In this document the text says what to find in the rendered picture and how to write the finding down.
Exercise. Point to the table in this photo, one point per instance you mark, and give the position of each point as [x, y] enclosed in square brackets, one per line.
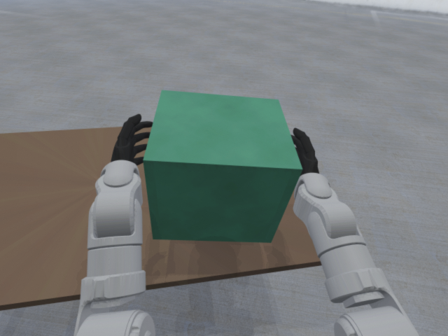
[47, 186]

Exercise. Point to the right robot forearm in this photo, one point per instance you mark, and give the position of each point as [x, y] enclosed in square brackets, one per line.
[352, 277]

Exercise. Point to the left robot forearm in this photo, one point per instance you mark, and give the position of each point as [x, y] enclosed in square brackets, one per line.
[114, 239]

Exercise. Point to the robot left upper arm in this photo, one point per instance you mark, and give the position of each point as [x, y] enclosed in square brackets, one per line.
[118, 323]

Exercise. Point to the right robot hand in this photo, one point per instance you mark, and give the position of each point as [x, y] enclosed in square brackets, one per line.
[305, 152]

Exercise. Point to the left robot hand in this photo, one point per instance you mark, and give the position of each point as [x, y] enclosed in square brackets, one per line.
[124, 148]

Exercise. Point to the robot right upper arm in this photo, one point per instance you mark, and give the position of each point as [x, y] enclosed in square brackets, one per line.
[381, 321]

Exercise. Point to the carton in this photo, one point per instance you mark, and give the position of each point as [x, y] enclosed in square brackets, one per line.
[218, 167]

